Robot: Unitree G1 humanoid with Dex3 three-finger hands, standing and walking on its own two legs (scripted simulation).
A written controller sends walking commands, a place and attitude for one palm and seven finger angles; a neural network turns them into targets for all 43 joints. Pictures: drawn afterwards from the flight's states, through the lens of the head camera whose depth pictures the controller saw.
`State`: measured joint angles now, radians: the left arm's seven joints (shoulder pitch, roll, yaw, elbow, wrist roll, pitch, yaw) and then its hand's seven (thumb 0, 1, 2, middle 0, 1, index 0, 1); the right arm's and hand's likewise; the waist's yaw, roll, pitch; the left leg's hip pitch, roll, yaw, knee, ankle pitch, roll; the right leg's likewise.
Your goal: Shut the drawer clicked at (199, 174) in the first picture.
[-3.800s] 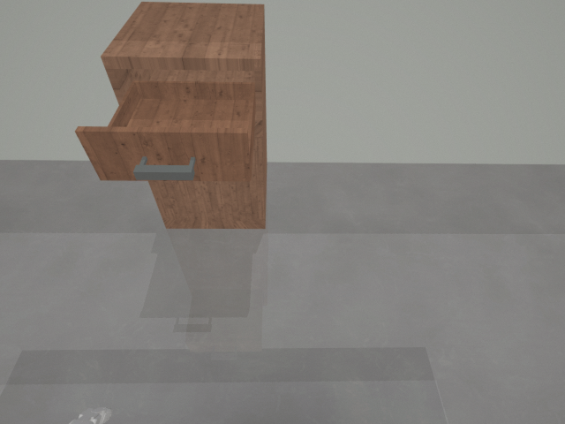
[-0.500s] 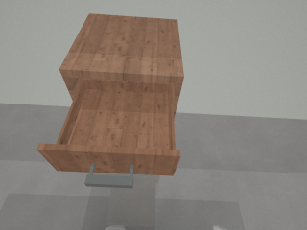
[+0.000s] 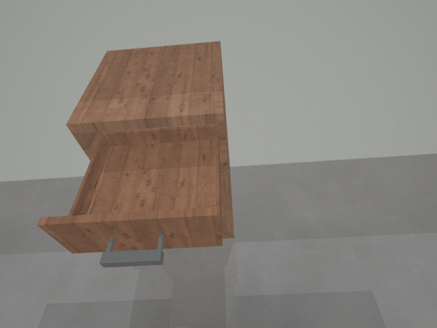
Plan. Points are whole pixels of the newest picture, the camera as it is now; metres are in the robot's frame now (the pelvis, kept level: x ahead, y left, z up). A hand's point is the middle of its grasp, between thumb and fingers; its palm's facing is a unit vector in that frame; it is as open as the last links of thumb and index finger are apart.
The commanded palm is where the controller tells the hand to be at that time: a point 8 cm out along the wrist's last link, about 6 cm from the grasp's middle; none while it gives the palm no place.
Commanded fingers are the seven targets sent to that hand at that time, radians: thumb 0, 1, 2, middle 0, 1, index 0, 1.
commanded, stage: come to a stop and stand still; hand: left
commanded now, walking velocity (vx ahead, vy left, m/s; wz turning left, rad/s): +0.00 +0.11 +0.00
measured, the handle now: (134, 249) +0.30 +0.23 -0.11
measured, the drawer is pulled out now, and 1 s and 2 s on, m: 0.30 0.30 0.30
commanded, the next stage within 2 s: look again from close up in 0.58 s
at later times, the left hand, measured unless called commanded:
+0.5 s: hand out of the picture -0.06 +0.23 -0.18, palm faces +0.09 -0.97 -0.22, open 7.4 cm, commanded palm none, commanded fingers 0.00 0.90 0.90 -0.20 -0.30 -0.20 -0.30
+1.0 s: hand out of the picture -0.05 +0.23 -0.19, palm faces +0.04 -0.98 -0.19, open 7.3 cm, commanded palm none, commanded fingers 0.00 0.90 0.90 -0.20 -0.30 -0.20 -0.30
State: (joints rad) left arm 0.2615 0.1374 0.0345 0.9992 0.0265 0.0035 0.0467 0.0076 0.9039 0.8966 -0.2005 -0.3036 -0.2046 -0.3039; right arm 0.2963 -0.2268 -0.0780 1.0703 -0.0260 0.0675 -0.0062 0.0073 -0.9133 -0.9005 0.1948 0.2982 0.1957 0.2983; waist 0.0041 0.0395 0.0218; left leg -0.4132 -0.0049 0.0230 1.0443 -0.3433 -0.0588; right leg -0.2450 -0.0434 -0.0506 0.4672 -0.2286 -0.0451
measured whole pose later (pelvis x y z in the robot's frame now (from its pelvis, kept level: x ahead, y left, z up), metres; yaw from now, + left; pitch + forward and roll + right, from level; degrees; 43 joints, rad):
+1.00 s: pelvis -0.06 +0.07 -0.01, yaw +1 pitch -2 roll +0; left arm 0.31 0.15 -0.01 1.09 0.02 0.00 0.05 0.01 0.91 0.90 -0.20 -0.30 -0.20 -0.30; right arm 0.34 -0.13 -0.01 1.08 -0.02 0.00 -0.01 0.01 -0.91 -0.90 0.20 0.30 0.20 0.30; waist -0.01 -0.01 -0.03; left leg -0.22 0.00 0.06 0.55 -0.30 0.03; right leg -0.27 -0.03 -0.04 0.53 -0.24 0.01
